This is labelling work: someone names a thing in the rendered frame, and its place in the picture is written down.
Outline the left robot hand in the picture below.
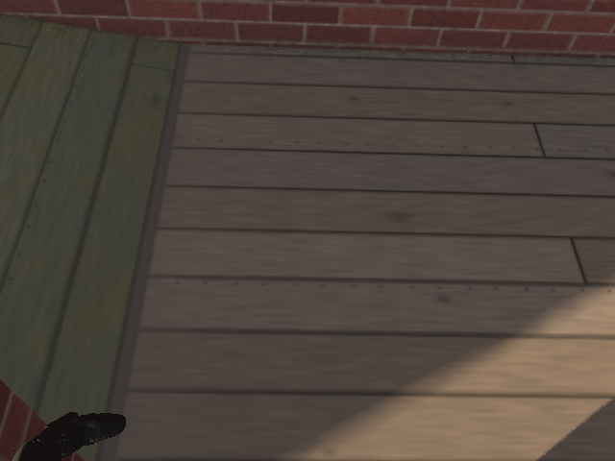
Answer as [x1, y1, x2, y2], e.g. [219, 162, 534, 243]
[12, 412, 126, 461]

